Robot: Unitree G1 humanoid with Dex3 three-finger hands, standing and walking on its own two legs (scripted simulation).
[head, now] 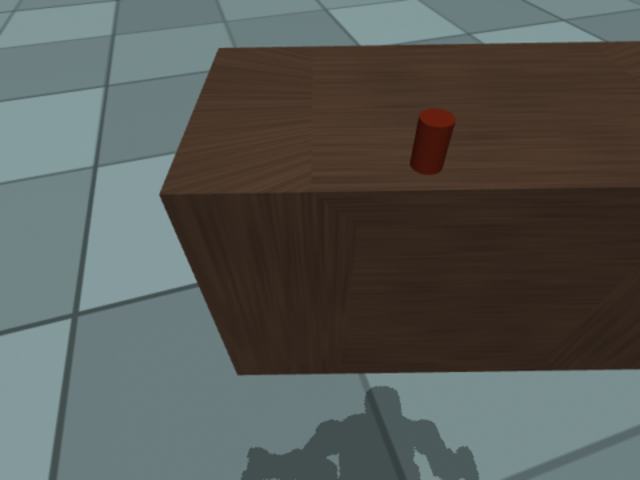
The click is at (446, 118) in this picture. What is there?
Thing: squat round
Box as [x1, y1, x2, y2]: [410, 108, 455, 174]
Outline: 442,109 426,109 422,111 419,115 410,165 414,170 420,173 433,174 438,172 442,167 455,120 454,116 451,113
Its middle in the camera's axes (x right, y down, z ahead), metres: +0.20 -0.17 +0.69
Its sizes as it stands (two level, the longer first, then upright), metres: 0.061 0.061 0.100
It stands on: a support 0.80 m high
